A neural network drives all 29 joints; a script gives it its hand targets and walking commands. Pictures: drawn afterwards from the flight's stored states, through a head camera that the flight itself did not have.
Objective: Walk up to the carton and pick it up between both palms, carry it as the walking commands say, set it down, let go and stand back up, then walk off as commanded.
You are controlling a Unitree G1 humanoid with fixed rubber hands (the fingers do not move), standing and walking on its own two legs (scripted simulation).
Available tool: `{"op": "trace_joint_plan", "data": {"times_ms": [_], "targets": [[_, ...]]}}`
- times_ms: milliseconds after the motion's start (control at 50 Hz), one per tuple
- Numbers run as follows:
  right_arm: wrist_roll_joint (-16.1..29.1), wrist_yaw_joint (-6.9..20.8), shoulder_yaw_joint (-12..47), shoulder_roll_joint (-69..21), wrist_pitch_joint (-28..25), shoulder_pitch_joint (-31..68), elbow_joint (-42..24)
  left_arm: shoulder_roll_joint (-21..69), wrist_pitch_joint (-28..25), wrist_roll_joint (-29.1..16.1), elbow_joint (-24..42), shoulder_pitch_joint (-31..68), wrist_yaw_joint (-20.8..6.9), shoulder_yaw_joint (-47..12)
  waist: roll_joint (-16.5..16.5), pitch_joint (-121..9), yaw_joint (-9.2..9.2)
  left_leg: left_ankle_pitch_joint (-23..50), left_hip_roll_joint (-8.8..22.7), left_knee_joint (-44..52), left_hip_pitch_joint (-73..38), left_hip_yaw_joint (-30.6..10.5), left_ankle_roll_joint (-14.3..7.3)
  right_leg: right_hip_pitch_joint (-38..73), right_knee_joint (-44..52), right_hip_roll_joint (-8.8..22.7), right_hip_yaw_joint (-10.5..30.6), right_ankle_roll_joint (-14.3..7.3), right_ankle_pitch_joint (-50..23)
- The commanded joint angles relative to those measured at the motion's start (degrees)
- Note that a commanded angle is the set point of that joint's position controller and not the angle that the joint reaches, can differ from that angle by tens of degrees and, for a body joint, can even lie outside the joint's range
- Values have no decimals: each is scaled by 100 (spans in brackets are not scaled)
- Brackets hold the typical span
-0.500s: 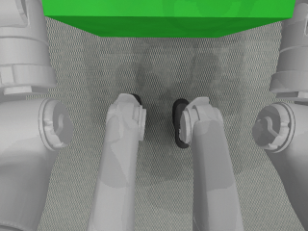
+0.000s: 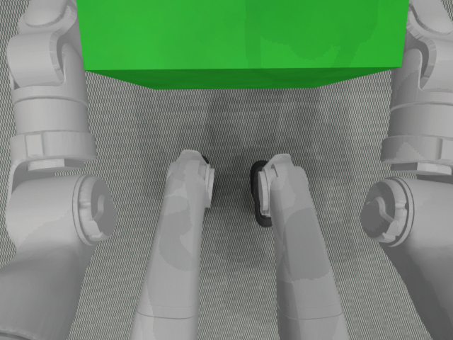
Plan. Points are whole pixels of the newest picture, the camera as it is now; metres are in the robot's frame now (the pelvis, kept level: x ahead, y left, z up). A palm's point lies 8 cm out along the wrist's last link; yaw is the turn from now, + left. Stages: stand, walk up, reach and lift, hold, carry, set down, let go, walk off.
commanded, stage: reach and lift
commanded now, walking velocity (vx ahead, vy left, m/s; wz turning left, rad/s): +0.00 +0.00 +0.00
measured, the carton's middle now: (236, 13) +0.53 +0.02 -0.12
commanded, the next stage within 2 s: none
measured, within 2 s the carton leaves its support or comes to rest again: neither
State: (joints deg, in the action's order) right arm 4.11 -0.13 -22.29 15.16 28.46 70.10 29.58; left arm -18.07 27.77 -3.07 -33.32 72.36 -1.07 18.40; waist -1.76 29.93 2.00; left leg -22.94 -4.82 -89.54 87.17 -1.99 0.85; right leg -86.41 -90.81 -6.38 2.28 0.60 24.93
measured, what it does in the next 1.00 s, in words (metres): rises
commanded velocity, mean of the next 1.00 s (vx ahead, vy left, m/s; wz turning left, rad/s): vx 0.00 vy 0.00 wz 0.00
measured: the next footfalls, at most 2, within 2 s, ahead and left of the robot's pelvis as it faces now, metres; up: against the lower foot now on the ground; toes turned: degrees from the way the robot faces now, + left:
none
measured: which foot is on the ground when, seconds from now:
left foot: down 0.00-1.00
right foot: down 0.00-1.00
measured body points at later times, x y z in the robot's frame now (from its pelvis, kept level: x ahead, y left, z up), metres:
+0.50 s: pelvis +0.00 +0.00 +0.06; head +0.30 +0.02 +0.38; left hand +0.52 +0.21 -0.02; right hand +0.52 -0.18 -0.01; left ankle +0.16 +0.11 -0.52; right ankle +0.14 -0.11 -0.52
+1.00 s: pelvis +0.02 +0.00 +0.13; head +0.29 +0.02 +0.48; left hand +0.49 +0.21 +0.05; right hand +0.49 -0.19 +0.06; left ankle +0.16 +0.11 -0.52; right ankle +0.14 -0.11 -0.52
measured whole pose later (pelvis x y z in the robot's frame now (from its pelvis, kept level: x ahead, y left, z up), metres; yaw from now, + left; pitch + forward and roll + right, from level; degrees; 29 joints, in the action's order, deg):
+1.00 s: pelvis +0.02 +0.00 +0.13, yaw +0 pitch +9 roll +0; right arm 2.1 2.0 -20.7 10.1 26.4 50.3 23.3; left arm -11.7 26.1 0.0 -26.5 52.8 -2.4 17.0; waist -0.9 29.9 1.8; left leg -16.0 -4.7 -60.2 53.4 -4.5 0.7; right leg -52.5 -61.1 -5.9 4.1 0.0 17.8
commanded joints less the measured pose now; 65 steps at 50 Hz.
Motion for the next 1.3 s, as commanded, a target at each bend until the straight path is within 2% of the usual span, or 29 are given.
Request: {"op": "trace_joint_plan", "data": {"times_ms": [0,40,140,280,300,440,480,540,560,580,620,640,700,780,820,920,940,960,1000,1020,1060,1080,1100,1120,1160,1180,1200,1220,1280], "targets": [[778,1287,3914,-5692,-263,4435,-1422,5680,-199,-1004,1723,4150,-1421,-3496,104,-14547,9,1319,-222,1179,-4734,234,-33,4162,1230,-200,-253,33,-1145],[866,1260,3936,-5492,-285,4572,-1770,5707,-170,-1069,2059,4223,-1386,-3686,431,-14884,-16,1647,-244,1177,-5183,244,40,4205,1281,-218,-244,-20,-1388],[742,1320,3799,-5513,-278,4518,-1432,5624,-188,-940,1547,4069,-1387,-3428,55,-13651,-73,880,-187,1482,-4675,214,-23,3851,1653,-191,-234,14,-672],[843,1391,3954,-5562,-289,4541,-1519,5703,-182,-873,1568,3916,-1392,-3456,203,-13689,80,717,-157,1872,-5280,125,-24,4004,1973,-135,-182,-1,-403],[903,1381,4105,-5669,-273,4384,-1756,5645,-183,-951,2053,3951,-1383,-3674,220,-14258,-2,1031,-159,1873,-5640,134,-9,4462,2032,-158,-159,3,-752],[664,1488,3864,-5677,-263,3739,-1252,6038,-168,-911,1834,3509,-1437,-3697,417,-13567,-165,964,-114,2254,-5759,84,74,4437,2420,-109,-126,-83,-691],[575,1586,3782,-5664,-298,3763,-1201,6175,-173,-872,1550,3449,-1468,-3662,219,-13371,-200,789,-98,2439,-5913,-43,73,4314,2549,-108,-176,-77,-511],[779,1627,4079,-5820,-386,4016,-1721,6340,-207,-905,1830,3217,-1478,-3812,329,-13792,-124,1117,-113,2554,-6373,-90,41,4569,2623,-126,-178,-32,-806],[800,1612,4304,-6001,-359,3804,-1782,6180,-281,-891,2088,3164,-1482,-3838,55,-13970,-28,1419,-146,2499,-6272,29,-2,4926,2676,-130,-135,15,-1029],[697,1588,4208,-5984,-341,3579,-1642,6077,-289,-880,2210,3325,-1487,-3861,40,-13909,-147,1484,-147,2550,-6299,-3,3,5029,2698,-129,-151,3,-1136],[731,1552,4306,-6006,-344,3664,-1835,5915,-295,-820,1955,3040,-1516,-3677,-213,-13619,87,1462,-175,2642,-5915,131,-53,5445,2935,-94,5,24,-1151],[620,1532,4265,-6026,-369,3535,-1833,6029,-311,-777,1897,3022,-1531,-3750,-233,-13561,-47,1358,-179,2676,-5982,88,-72,5354,2940,-93,-38,32,-1057],[672,1559,4331,-6239,-357,3160,-1576,6141,-351,-770,1958,2873,-1572,-3751,-29,-13111,138,1204,-149,2966,-6013,71,-77,5613,3192,-52,77,9,-907],[711,1575,4292,-6258,-356,2719,-1462,6001,-330,-736,2283,2759,-1596,-3955,344,-12990,111,1609,-124,3189,-6660,33,-52,5731,3403,-56,113,-2,-1374],[556,1589,4257,-6225,-384,2550,-1444,6036,-368,-602,2239,2510,-1634,-3900,219,-12959,68,1661,-130,3222,-6582,90,-22,5870,3527,-48,137,-2,-1346],[811,1577,4710,-6135,-550,3128,-2431,6557,-404,-820,2210,2119,-1635,-4106,111,-13349,5,1892,-164,3623,-7324,-67,-74,6503,3943,-10,164,-7,-1530],[575,1560,4498,-6085,-502,2541,-1877,6367,-394,-672,1946,1818,-1639,-4006,80,-12559,-8,1872,-121,3656,-7043,-81,-96,6212,3961,23,192,-4,-1498],[537,1568,4419,-6191,-516,2455,-1853,6551,-447,-804,2303,2119,-1625,-4130,101,-12700,-234,1906,-141,3718,-7178,-124,-81,6295,4022,-3,170,-44,-1589],[519,1609,4414,-6339,-499,1933,-1563,6532,-461,-664,2271,1965,-1646,-4186,246,-12437,-161,2018,-97,3953,-7462,-153,-46,6328,4235,17,144,-33,-1694],[438,1625,4362,-6253,-513,2029,-1595,6559,-461,-673,2258,1956,-1670,-4214,195,-12369,-361,1665,-20,4046,-7515,-217,-36,6202,4320,12,134,-28,-1354],[287,1704,4187,-6396,-480,1950,-1273,6427,-455,-489,2011,1998,-1730,-3826,80,-11682,-201,1112,-51,4185,-7124,-201,-66,6092,4506,58,193,-69,-827],[284,1758,4153,-6314,-484,1832,-1255,6579,-463,-545,2091,2045,-1756,-4047,238,-11673,-295,1138,-20,4254,-7108,-161,-2,6260,4531,29,146,-107,-974],[347,1737,4350,-6534,-524,1874,-1694,6769,-429,-526,1993,1569,-1750,-4074,-32,-12002,-145,1639,-68,4342,-7560,-227,-74,6519,4568,15,118,-39,-1366],[420,1702,4421,-6326,-598,2048,-1991,6789,-462,-482,1891,1311,-1716,-3970,17,-11914,-160,1928,-63,4359,-7545,-202,-85,6668,4591,-4,168,-8,-1665],[230,1791,4079,-6312,-557,1698,-1316,6752,-463,-377,1647,1440,-1750,-3827,116,-10899,-229,1426,30,4549,-7249,-291,-53,6216,4731,40,224,-59,-1239],[353,1843,4230,-6304,-659,2060,-1834,6847,-481,-407,2095,1505,-1747,-3960,309,-11453,-141,1613,-5,4574,-7786,-339,-43,6332,4734,39,214,-98,-1346],[152,1841,3942,-6246,-620,1604,-1274,6886,-466,-288,1643,1294,-1711,-3750,218,-10506,-204,1370,31,4671,-7444,-320,-34,5927,4851,55,178,-123,-1102],[177,1875,4012,-6379,-622,1552,-1448,7242,-461,-339,1864,1136,-1695,-3959,405,-10807,-299,1669,19,4776,-7851,-332,25,6219,4895,29,152,-153,-1439],[-97,1952,3634,-6625,-479,892,-741,6994,-396,91,1176,498,-1759,-3186,172,-9047,-168,1327,92,5029,-7136,-268,-115,5895,5218,115,278,-135,-1081]]}}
